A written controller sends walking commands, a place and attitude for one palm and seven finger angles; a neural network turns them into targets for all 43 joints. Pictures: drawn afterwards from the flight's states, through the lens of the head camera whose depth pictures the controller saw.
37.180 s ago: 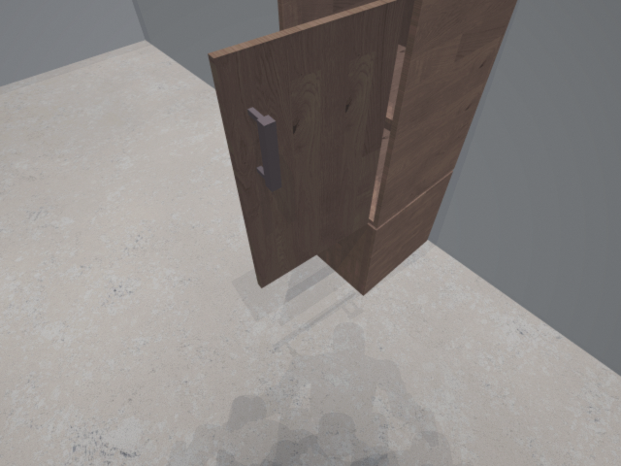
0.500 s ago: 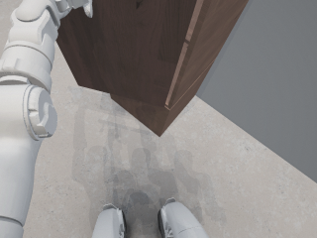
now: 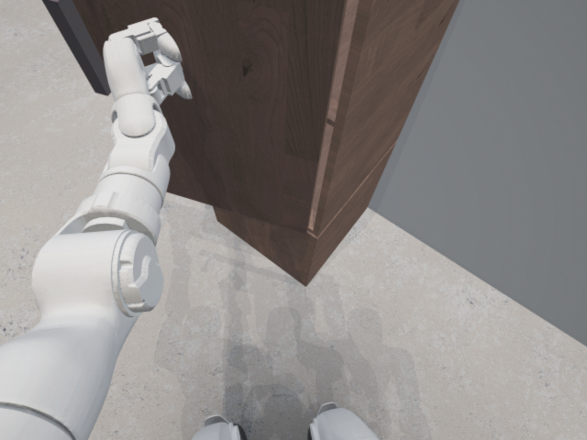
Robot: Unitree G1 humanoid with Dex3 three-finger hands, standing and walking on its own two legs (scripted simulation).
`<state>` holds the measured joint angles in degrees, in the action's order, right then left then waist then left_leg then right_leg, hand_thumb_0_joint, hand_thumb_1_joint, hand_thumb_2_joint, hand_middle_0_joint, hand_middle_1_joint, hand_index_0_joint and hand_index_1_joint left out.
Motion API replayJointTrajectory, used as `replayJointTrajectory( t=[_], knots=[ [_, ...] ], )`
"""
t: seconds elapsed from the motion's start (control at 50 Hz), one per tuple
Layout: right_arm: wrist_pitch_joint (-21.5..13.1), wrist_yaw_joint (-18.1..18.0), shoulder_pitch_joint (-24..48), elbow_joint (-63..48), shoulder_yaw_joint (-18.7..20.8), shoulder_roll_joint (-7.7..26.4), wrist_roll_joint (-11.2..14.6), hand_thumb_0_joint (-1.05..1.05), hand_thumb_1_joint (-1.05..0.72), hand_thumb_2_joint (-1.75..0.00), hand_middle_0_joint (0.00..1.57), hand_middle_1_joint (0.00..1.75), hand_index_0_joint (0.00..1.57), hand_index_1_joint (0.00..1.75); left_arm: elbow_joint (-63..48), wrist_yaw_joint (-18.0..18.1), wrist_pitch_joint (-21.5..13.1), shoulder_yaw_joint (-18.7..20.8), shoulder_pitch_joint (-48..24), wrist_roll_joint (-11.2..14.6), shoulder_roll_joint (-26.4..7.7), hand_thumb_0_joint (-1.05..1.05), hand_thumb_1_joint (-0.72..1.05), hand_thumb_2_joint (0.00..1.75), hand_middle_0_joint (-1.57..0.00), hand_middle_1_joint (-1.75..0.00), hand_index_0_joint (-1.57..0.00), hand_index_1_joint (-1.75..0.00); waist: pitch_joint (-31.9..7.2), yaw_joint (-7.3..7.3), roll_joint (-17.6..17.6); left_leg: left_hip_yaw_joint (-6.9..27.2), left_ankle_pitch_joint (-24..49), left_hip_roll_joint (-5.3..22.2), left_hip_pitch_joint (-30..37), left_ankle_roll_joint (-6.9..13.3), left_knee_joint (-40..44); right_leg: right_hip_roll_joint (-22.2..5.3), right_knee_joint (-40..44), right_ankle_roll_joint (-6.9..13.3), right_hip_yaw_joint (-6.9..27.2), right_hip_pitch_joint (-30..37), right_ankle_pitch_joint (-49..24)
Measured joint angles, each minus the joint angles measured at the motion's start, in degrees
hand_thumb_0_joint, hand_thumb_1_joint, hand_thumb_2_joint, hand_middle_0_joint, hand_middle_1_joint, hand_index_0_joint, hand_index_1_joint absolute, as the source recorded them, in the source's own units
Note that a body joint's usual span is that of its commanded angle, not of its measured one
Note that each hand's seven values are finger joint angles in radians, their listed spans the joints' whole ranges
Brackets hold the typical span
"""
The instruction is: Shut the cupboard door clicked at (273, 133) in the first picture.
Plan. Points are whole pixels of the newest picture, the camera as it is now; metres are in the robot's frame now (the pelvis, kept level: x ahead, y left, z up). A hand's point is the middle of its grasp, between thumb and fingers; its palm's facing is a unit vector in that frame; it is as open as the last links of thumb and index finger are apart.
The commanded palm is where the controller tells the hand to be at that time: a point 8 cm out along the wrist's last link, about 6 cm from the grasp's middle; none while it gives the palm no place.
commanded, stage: pull the fist back off the door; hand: left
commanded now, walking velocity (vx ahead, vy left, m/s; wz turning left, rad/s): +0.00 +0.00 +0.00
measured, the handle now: (91, 39) +0.65 +0.16 +0.13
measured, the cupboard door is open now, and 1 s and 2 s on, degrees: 20 20 20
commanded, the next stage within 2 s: draw the hand back to the body in 0.34 s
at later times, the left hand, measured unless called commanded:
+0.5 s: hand (178, 109) +0.49 +0.05 +0.14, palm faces +0.10 -0.99 -0.01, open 3.1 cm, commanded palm +0.46 +0.11 +0.14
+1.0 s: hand (75, 210) +0.36 +0.14 +0.17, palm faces +0.10 -0.99 -0.04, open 3.1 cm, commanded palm +0.31 +0.19 +0.18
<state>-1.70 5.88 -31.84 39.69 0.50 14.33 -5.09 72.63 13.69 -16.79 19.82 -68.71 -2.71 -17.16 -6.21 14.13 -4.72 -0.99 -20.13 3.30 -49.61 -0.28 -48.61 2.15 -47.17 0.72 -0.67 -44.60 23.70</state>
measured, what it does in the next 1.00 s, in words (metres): stands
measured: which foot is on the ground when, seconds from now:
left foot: down 0.00-1.00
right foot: down 0.00-1.00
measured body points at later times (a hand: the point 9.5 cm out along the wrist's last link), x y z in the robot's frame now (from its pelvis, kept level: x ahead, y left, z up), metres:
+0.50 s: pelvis +0.01 -0.01 +0.01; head +0.07 -0.02 +0.46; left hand +0.48 +0.11 +0.15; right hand +0.09 -0.26 -0.11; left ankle +0.02 +0.12 -0.69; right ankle -0.02 -0.11 -0.69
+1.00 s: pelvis +0.00 +0.00 +0.03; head -0.02 -0.03 +0.48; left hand +0.34 +0.19 +0.18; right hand +0.13 -0.26 -0.07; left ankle +0.02 +0.12 -0.69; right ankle -0.02 -0.11 -0.69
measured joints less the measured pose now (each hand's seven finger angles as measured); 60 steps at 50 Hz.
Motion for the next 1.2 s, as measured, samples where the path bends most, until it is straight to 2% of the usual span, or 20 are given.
replayJointTrajectory(
  t=[0.06,0.18,0.32,0.42,0.54,0.62,0.68,0.8,0.9,0.98,1.08,1.2],
  knots=[
    [0.65,-0.11,0.94,-0.02,0.93,0.64,0.56,0.01,-0.91,-0.9,0.2,0.3,0.2,0.3,-2.71,-0.51,-0.83,-2.01,3.87,0.63,2.15,0.02,0.91,0.9,-1.29,-1.5,-1.29,-1.5,-0.21,-1.37,0.35,-0.09,-0.31,-0.11,2.51,-0.11,0.93,-0.09,0.83,0.11,0.07,2.46,0.36],
    [1.46,-1.12,4.82,-0.72,1.96,1.5,1.85,0.01,-0.91,-0.9,0.2,0.3,0.2,0.3,-8.09,-1.42,0.08,-3.9,11.01,3.34,6.37,0.02,0.9,0.9,-1.29,-1.5,-1.29,-1.5,-0.09,-4.01,1.28,-0.1,-0.34,-0.39,7.42,-0.31,3.07,-0.32,2.71,0.29,0.05,7.29,0.57],
    [0.79,-1.95,9.91,-1.63,2.45,1.24,3.22,0.01,-0.91,-0.9,0.2,0.3,0.2,0.3,-16.37,-1.91,-0.2,-9.54,18.79,4.75,10.14,0.02,0.9,0.9,-1.29,-1.5,-1.29,-1.5,-0.11,-7.07,1.69,0.27,-0.36,-0.82,11.37,-0.58,4.22,-0.7,3.41,0.48,-0.35,11.25,1.03],
    [0.55,-2.98,13.72,-1.28,1.43,0.38,3.8,0.01,-0.91,-0.9,0.2,0.3,0.2,0.3,-13.89,-1.56,1.66,-10.92,17.54,5.55,11.47,0.02,0.9,0.9,-1.3,-1.5,-1.3,-1.5,0.4,-7.77,1.86,0.98,0.16,-1.21,12.78,-0.72,4.63,-1.01,3.53,0.61,-1.09,12.83,0.99],
    [-0.2,-3.48,15.02,-1.29,0.23,-0.76,3.59,0.01,-0.91,-0.9,0.2,0.3,0.2,0.3,-10.73,-2.05,-0.21,-8.57,14.6,5.04,10.38,0.02,0.9,0.9,-1.3,-1.5,-1.3,-1.5,0.29,-7.26,2.0,0.72,0.78,-1.28,12.23,-0.86,4.6,-1.11,2.57,0.78,-0.82,11.73,0.78],
    [0.91,-3.65,12.67,-2.07,-0.12,-0.95,4.14,0.01,-0.91,-0.9,0.2,0.3,0.2,0.3,-15.1,-4.59,-0.01,-6.14,19.71,5.47,8.9,0.02,0.9,0.9,-1.3,-1.5,-1.3,-1.5,-0.25,-7.72,1.75,-0.62,1.2,-0.96,14.26,-0.83,6.25,-0.87,3.44,0.73,0.52,12.86,0.22],
    [1.67,-3.95,10.32,-2.47,0.06,-0.68,5.07,0.01,-0.91,-0.9,0.2,0.3,0.2,0.3,-21.87,-6.51,1.6,-6.26,26.82,6.91,8.24,0.02,0.9,0.9,-1.29,-1.5,-1.29,-1.5,-0.09,-8.53,1.26,-1.2,1.58,-0.73,17.11,-0.79,7.97,-0.64,5.16,0.72,1.1,15.46,-0.4],
    [1.36,-5.58,8.98,-1.05,0.53,-0.02,6.68,0.01,-0.91,-0.9,0.2,0.3,0.2,0.3,-36.78,-9.07,5.46,-9.28,39.75,10.28,8.25,0.02,0.9,0.9,-1.29,-1.5,-1.29,-1.5,1.24,-10.4,1.14,-0.87,2.41,-0.63,22.68,-0.73,10.56,-0.48,8.73,0.64,0.77,21.58,-1.66],
    [0.02,-7.24,11.89,-0.5,0.49,0.6,7.49,0.01,-0.91,-0.9,0.2,0.3,0.2,0.3,-45.53,-10.89,8.78,-11.94,45.94,11.32,8.17,0.02,0.9,0.9,-1.29,-1.49,-1.3,-1.5,1.9,-11.72,1.31,-0.39,3.17,-0.9,25.86,-0.54,11.8,-0.69,10.6,0.47,0.28,25.26,-2.56],
    [-0.91,-8.14,15.59,-1.6,-0.08,0.82,7.95,0.01,-0.91,-0.9,0.2,0.3,0.2,0.3,-51.38,-12.38,12.02,-12.59,50.24,12.5,7.92,0.02,0.9,0.9,-1.27,-1.47,-1.27,-1.47,1.93,-12.62,1.24,-0.61,3.97,-1.3,28.33,-0.28,13.2,-1.08,11.73,0.2,0.46,27.57,-3.25],
    [0.14,-9.35,20.5,-4.46,-1.27,-0.34,7.86,0.01,-0.91,-0.9,0.2,0.3,0.2,0.3,-61.78,-10.81,11.36,-15.36,60.08,8.74,5.0,0.02,0.9,0.9,-1.19,-1.38,-1.19,-1.39,2.96,-12.93,1.29,-1.12,6.17,-1.87,33.39,-0.03,17.86,-1.61,15.66,-0.24,0.92,32.18,-5.12],
    [1.01,-9.99,23.51,-6.37,-2.75,-1.17,7.54,0.01,-0.91,-0.9,0.2,0.3,0.2,0.3,-69.35,-9.86,11.54,-15.97,67.66,6.98,3.01,0.02,0.9,0.9,-1.06,-1.23,-1.06,-1.23,5.34,-14.85,1.35,-0.68,8.49,-2.2,37.75,0.22,22.26,-1.83,20.81,-0.38,0.41,37.08,-7.71]
  ],
)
